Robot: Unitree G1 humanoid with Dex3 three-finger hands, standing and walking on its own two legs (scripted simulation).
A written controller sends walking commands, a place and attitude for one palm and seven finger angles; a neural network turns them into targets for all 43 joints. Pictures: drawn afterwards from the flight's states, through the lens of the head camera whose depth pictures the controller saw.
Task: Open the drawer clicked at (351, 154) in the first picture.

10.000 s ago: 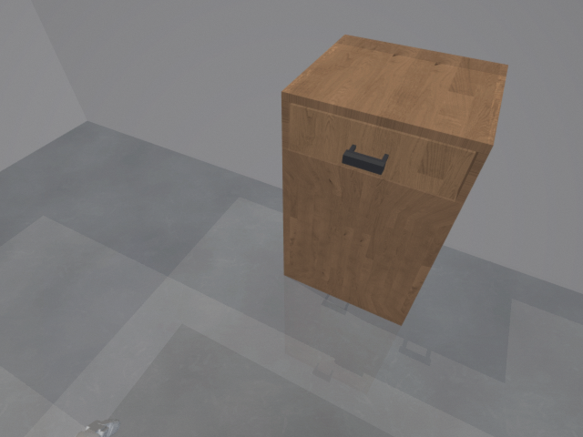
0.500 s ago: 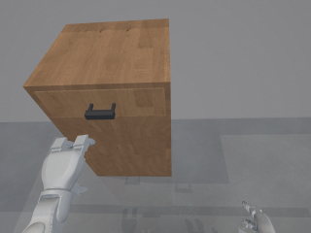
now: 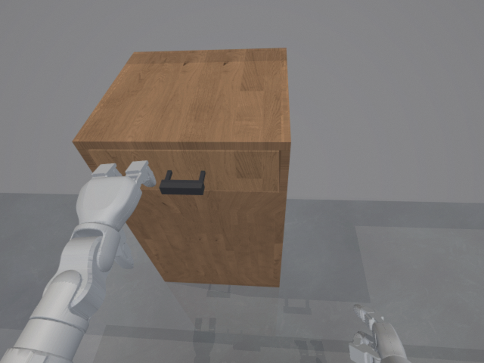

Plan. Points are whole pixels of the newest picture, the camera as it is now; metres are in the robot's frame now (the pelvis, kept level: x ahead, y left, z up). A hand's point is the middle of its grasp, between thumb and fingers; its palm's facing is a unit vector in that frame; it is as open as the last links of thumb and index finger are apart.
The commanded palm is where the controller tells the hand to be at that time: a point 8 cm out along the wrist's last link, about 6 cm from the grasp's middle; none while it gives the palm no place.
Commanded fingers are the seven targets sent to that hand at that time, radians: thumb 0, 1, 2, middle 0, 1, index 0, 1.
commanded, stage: raise the hand with hooked fingers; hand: left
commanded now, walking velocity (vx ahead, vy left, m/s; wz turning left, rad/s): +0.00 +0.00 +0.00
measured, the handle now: (184, 180) +0.51 +0.22 -0.05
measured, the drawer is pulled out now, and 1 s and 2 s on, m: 0.00 0.00 0.00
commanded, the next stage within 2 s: move the hooked fingers above the handle in 0.34 s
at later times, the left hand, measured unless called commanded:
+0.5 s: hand (138, 220) +0.31 +0.22 +0.07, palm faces +0.03 -0.06 -1.00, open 13.8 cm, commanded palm +0.29 +0.22 +0.13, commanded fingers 0.00 -0.50 0.30 -0.30 -1.20 -0.30 -1.20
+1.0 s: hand (160, 205) +0.36 +0.21 +0.04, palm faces -0.05 -0.04 -1.00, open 13.8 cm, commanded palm +0.34 +0.22 +0.11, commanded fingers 0.00 -0.50 0.30 -0.30 -1.20 -0.30 -1.20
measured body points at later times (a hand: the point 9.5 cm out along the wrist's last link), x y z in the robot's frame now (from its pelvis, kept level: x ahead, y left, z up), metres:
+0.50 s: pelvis +0.00 -0.02 +0.00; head +0.03 -0.06 +0.45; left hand +0.30 +0.22 +0.12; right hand +0.18 -0.25 -0.12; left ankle -0.03 +0.10 -0.74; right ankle -0.01 -0.13 -0.74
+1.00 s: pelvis +0.00 -0.02 -0.01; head +0.05 -0.06 +0.44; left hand +0.36 +0.21 +0.10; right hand +0.14 -0.28 -0.14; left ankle -0.03 +0.10 -0.74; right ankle -0.01 -0.13 -0.74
